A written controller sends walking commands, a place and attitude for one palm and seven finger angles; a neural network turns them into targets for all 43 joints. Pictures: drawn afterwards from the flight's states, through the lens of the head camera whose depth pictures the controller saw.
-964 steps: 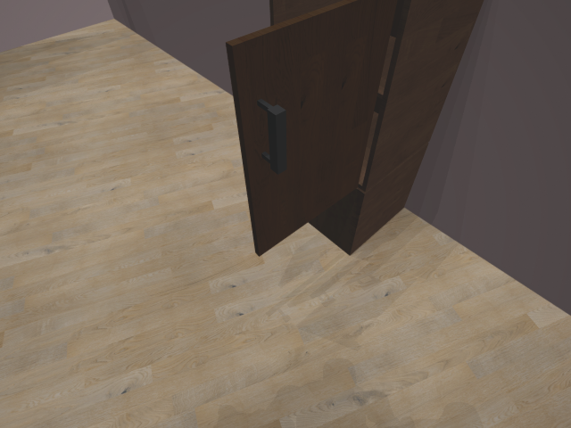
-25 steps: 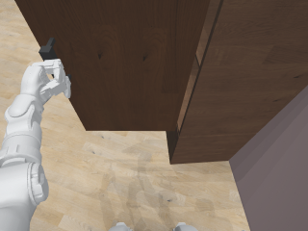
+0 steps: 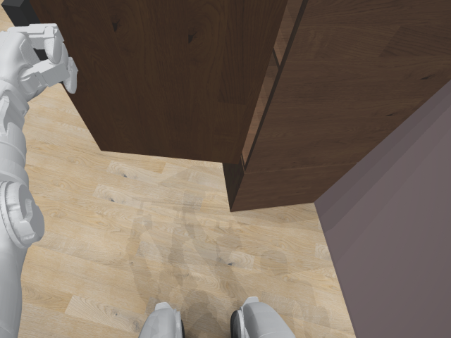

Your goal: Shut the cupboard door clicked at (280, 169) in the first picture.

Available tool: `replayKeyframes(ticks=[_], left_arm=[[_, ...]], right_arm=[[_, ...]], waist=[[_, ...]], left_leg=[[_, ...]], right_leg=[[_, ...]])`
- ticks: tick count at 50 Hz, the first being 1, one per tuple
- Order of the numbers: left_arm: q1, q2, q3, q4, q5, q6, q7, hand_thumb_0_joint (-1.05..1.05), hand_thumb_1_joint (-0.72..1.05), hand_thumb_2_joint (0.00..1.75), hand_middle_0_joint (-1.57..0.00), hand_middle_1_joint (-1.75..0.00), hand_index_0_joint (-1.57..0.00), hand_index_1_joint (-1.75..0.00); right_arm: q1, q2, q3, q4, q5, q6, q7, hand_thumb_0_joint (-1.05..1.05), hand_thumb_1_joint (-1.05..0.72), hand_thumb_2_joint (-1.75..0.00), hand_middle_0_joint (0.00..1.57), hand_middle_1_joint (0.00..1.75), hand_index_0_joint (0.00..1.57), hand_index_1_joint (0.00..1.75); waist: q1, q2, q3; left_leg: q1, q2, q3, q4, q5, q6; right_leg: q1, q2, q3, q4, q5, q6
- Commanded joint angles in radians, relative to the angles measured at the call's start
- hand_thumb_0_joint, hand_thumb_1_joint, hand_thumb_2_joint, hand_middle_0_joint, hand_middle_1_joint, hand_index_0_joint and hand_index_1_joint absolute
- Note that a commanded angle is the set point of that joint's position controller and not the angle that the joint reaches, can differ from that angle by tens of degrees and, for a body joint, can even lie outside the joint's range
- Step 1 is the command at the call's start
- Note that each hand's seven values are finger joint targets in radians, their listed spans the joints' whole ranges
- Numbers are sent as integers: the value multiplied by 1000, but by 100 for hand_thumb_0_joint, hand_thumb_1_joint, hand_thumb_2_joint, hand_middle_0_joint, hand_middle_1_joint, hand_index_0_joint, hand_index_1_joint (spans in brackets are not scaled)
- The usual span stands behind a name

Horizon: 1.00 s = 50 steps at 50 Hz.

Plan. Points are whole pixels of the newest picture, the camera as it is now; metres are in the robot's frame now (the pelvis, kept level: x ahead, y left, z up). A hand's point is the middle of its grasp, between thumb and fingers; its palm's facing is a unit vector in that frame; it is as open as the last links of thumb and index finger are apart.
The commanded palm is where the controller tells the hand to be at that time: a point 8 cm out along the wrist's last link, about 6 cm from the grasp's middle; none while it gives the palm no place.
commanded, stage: push the door shut along its arc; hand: left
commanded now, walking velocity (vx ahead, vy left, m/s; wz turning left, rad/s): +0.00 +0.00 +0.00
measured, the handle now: (44, 36) +0.60 +0.25 +0.12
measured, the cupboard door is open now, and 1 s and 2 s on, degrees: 78 70 65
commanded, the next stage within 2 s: pull the fist back off the door in 0.96 s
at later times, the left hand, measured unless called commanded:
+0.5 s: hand (110, 37) +0.58 +0.14 +0.13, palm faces -0.33 -0.95 +0.01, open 3.1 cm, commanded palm +0.59 +0.18 +0.13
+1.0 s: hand (120, 32) +0.60 +0.12 +0.13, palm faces -0.36 -0.93 -0.02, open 3.4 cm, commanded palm +0.64 +0.13 +0.13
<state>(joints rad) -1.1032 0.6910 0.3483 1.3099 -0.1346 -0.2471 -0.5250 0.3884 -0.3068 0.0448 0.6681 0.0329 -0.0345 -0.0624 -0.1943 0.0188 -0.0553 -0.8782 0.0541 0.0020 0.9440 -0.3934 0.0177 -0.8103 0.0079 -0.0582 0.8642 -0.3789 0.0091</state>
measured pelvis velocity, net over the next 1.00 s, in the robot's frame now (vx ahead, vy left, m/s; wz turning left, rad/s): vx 0.01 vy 0.00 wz -0.02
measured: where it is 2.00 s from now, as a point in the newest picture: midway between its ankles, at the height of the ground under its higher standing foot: outside the picture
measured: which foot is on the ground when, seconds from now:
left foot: down 0.00-1.00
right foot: down 0.00-1.00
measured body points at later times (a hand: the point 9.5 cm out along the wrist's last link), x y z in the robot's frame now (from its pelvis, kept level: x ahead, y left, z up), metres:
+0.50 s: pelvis +0.01 +0.01 -0.01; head +0.17 +0.02 +0.41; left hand +0.60 +0.19 +0.14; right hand -0.03 -0.26 -0.11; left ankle +0.03 +0.11 -0.68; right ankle +0.02 -0.13 -0.68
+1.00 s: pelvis +0.01 +0.00 -0.02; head +0.19 +0.02 +0.39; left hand +0.61 +0.18 +0.14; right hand -0.04 -0.28 -0.11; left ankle +0.03 +0.11 -0.68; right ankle +0.02 -0.13 -0.68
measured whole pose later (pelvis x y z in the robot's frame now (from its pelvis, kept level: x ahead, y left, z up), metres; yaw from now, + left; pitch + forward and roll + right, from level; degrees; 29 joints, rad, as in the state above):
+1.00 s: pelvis +0.01 +0.00 -0.02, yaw -1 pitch +26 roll -5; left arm -1.46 0.74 0.20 1.40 -0.05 -0.14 -0.53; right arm 0.40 -0.30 0.05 0.71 -0.01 -0.05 -0.06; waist -0.28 0.04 -0.05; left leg -1.07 0.08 -0.02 1.08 -0.46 0.01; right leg -0.99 0.03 -0.07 0.98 -0.43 0.00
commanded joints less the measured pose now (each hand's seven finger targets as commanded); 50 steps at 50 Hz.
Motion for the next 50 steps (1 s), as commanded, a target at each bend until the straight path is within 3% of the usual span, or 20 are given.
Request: replayKeyframes(ticks=[1,4,6,10,13,16,17,20,25,27,30,34,35,37,39,42,46,48,50], left_arm=[[-572,214,3,-226,-14,-59,-29,0,90,90,-130,-150,-130,-150],[-609,177,-35,-216,-2,-43,-34,0,90,90,-130,-150,-130,-150],[-640,186,-23,-215,-10,-39,-36,0,90,90,-130,-150,-130,-150],[-676,144,-52,-211,0,-17,-35,0,90,90,-130,-150,-130,-150],[-700,191,-13,-203,8,-10,-24,0,90,90,-130,-150,-130,-150],[-723,191,-20,-188,23,-5,-11,0,90,90,-130,-150,-130,-150],[-709,236,13,-185,36,-3,-2,0,90,90,-130,-150,-130,-150],[-718,241,-1,-142,61,2,4,0,90,90,-130,-150,-130,-150],[-723,321,46,-142,90,3,7,0,90,90,-130,-150,-130,-150],[-721,299,33,-165,89,2,2,0,90,90,-130,-150,-130,-150],[-768,294,20,-164,88,12,-13,0,90,90,-130,-150,-130,-150],[-794,224,-34,-136,76,36,-26,0,90,90,-130,-150,-130,-150],[-824,232,-31,-149,71,35,-28,0,90,90,-130,-150,-130,-150],[-845,174,-73,-135,65,42,-27,0,90,90,-130,-150,-130,-150],[-854,172,-79,-113,65,47,-26,0,90,90,-130,-150,-130,-150],[-899,126,-112,-136,58,43,-23,0,90,90,-130,-150,-130,-150],[-929,108,-129,-156,55,38,-23,0,90,90,-130,-150,-130,-150],[-927,78,-148,-125,59,47,-23,0,90,90,-130,-150,-130,-150],[-944,90,-146,-136,57,54,-25,0,90,90,-130,-150,-130,-150]], right_arm=[[170,-192,-69,-38,-7,-20,-13,0,-90,-90,20,30,20,30],[182,-192,-71,-25,-13,-19,-10,0,-90,-90,20,30,20,30],[192,-197,-71,-21,-14,-23,-13,0,-90,-90,20,30,20,30],[203,-196,-75,-14,-20,-23,-7,0,-90,-90,20,30,20,30],[219,-196,-73,-14,-24,-21,-6,0,-90,-90,20,30,20,30],[226,-190,-66,-13,-29,-22,-5,0,-90,-90,20,30,20,30],[228,-190,-68,-17,-31,-18,-3,0,-90,-90,20,30,20,30],[236,-188,-62,-29,-32,-10,-4,0,-90,-90,20,30,20,30],[256,-189,-63,-48,-38,3,-5,0,-90,-90,20,30,20,30],[256,-185,-66,-48,-42,5,-1,0,-90,-90,20,30,20,30],[270,-189,-72,-39,-40,10,-3,0,-90,-90,20,30,20,30],[264,-188,-72,-17,-39,9,-2,0,-90,-90,20,30,20,30],[272,-192,-72,-11,-39,7,-4,0,-90,-90,20,30,20,30],[263,-188,-69,5,-40,2,-4,0,-90,-90,20,30,20,30],[263,-191,-66,17,-42,-2,-5,0,-90,-90,20,30,20,30],[257,-190,-65,31,-45,-13,-4,0,-90,-90,20,30,20,30],[254,-189,-63,42,-44,-26,-7,0,-90,-90,20,30,20,30],[246,-191,-63,52,-43,-30,-9,0,-90,-90,20,30,20,30],[243,-193,-62,54,-43,-36,-9,0,-90,-90,20,30,20,30]], waist=[[-56,196,-500],[-73,190,-493],[-83,196,-507],[-91,214,-521],[-87,209,-546],[-95,219,-540],[-85,213,-547],[-100,186,-513],[-95,184,-572],[-86,214,-619],[-111,178,-598],[-130,185,-566],[-139,189,-565],[-149,228,-547],[-156,226,-524],[-163,261,-553],[-170,278,-582],[-183,266,-555],[-184,268,-576]], left_leg=[[458,-26,-66,-65,304,15],[473,-16,-81,-56,307,12],[497,-13,-88,-48,334,12],[521,-9,-99,-35,360,7],[529,-8,-108,-27,404,5],[506,-14,-100,-16,412,8],[497,-12,-96,-8,422,8],[438,-13,-89,-5,388,11],[416,-17,-75,17,432,14],[456,-18,-79,24,477,10],[433,-17,-75,27,450,15],[434,-18,-74,38,443,17],[439,-14,-74,38,438,20],[466,-12,-77,43,447,17],[452,-10,-77,53,430,19],[481,-10,-79,62,453,20],[495,-12,-77,80,467,24],[479,-6,-77,85,438,26],[467,-10,-70,90,417,28]], right_leg=[[18,42,27,-89,210,-34],[-31,44,16,-85,191,-31],[-57,48,8,-74,197,-34],[-100,51,3,-67,198,-35],[-91,55,-2,-55,218,-37],[-95,55,-4,-46,230,-36],[-79,56,0,-46,244,-35],[-75,55,1,-40,238,-31],[-25,58,7,-20,304,-30],[-27,61,3,-11,328,-33],[-30,66,4,-19,328,-28],[-67,69,-2,-25,321,-29],[-75,69,-3,-26,314,-27],[-120,71,-10,-25,295,-31],[-141,71,-14,-24,275,-32],[-158,75,-19,-11,278,-36],[-174,79,-26,8,280,-40],[-199,77,-27,5,264,-35],[-182,77,-26,8,262,-35]])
